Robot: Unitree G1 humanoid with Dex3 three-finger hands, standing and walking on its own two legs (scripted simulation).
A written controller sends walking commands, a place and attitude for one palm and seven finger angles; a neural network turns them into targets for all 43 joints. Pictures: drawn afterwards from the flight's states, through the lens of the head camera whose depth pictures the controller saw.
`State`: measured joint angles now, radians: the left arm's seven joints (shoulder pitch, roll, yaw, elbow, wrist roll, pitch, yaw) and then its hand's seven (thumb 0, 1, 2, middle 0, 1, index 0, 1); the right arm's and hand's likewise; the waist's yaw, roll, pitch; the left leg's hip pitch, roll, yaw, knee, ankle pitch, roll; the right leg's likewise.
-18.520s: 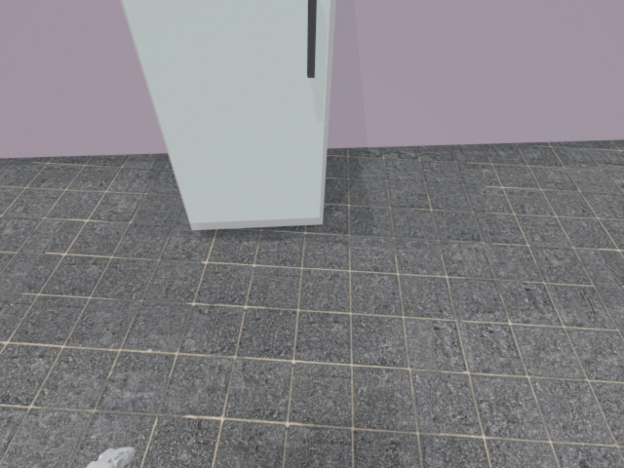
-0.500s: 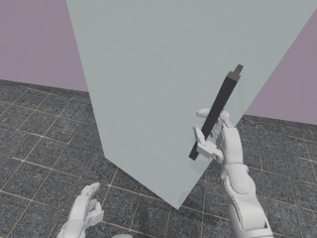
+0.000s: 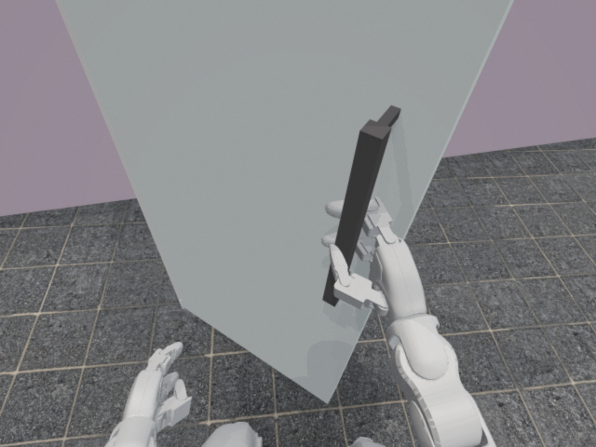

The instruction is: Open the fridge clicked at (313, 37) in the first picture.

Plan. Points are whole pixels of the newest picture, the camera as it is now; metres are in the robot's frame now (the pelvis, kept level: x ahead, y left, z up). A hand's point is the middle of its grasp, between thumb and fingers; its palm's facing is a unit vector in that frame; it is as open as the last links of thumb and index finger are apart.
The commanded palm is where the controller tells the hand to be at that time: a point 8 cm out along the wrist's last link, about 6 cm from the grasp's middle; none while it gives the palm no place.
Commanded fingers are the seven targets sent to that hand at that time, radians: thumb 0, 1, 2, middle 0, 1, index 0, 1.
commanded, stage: walk backward, drawing the door open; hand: right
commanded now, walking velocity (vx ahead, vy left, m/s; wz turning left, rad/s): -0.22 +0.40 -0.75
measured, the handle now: (355, 225) +0.34 -0.01 +0.15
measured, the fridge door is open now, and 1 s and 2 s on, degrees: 46 83 87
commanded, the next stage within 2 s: stop walking and hold the door back in 0.68 s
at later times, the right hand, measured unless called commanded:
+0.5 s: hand (185, 383) +0.15 +0.13 +0.13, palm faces +0.09 +0.98 -0.17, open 7.1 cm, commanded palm +0.11 +0.09 +0.14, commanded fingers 0.00 -0.90 -0.90 0.45 1.40 0.45 1.40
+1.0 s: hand out of the picture +0.09 +0.27 +0.13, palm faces +0.57 +0.79 -0.21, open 7.2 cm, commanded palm +0.05 +0.20 +0.12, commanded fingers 0.00 -0.90 -0.90 0.45 1.40 0.45 1.40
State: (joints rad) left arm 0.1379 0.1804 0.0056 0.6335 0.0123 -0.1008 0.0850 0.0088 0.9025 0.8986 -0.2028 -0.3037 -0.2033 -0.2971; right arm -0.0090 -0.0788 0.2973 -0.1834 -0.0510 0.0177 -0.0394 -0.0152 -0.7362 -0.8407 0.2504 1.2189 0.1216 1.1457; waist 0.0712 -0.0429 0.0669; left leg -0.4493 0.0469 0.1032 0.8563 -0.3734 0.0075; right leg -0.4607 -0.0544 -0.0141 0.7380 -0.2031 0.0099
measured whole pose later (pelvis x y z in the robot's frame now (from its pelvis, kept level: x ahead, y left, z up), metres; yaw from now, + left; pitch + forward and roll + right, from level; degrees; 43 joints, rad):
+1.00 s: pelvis -0.07 +0.52 -0.01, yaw -49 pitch -4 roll -3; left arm 0.14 0.20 -0.02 0.62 -0.01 -0.01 0.07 0.01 0.91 0.90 -0.20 -0.30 -0.20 -0.30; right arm -0.16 -0.15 0.26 -0.01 0.03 -0.05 -0.03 -0.05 -0.59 -1.01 0.34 1.23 0.17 1.22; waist -0.03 -0.02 0.09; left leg -0.42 0.08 0.03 0.85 -0.43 -0.01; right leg -0.50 -0.06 0.01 0.88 -0.45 0.00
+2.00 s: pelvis -0.14 +0.71 +0.03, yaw -48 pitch -4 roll -3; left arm 0.30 0.38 0.05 0.76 -0.04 -0.09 0.10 0.00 0.91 0.90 -0.20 -0.30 -0.20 -0.30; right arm -0.90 -0.24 -0.16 1.15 0.00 -0.08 0.00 0.04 -0.57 -0.92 0.25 1.20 0.35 1.32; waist 0.10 -0.01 0.10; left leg -0.22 0.09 -0.03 0.56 -0.27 -0.04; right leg -0.37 -0.05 -0.08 0.72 -0.36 0.02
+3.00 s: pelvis -0.14 +0.67 +0.02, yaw -47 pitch +7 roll +1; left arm 0.46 0.27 0.05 0.78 0.01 -0.12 -0.03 0.00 0.90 0.90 -0.20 -0.30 -0.20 -0.30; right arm -0.88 -0.39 -0.27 1.15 -0.05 -0.05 0.00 -0.01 0.55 -0.21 0.25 1.15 0.24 1.15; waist 0.13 -0.02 -0.04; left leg -0.43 0.04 -0.04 0.60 -0.30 -0.06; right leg -0.52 -0.08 -0.02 0.63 -0.23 0.03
